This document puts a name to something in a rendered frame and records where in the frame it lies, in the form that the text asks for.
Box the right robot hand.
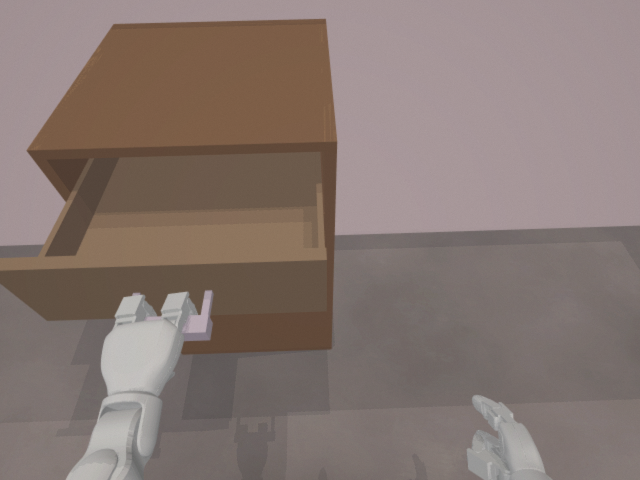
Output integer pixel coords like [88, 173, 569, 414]
[467, 395, 546, 480]

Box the drawer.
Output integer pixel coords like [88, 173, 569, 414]
[0, 152, 327, 321]

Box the left robot hand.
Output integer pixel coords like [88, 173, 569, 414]
[101, 292, 198, 397]

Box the cabinet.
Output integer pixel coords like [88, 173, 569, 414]
[26, 19, 337, 355]

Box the robot left forearm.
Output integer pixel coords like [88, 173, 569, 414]
[66, 391, 163, 480]

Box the handle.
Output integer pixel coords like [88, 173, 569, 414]
[132, 290, 214, 341]

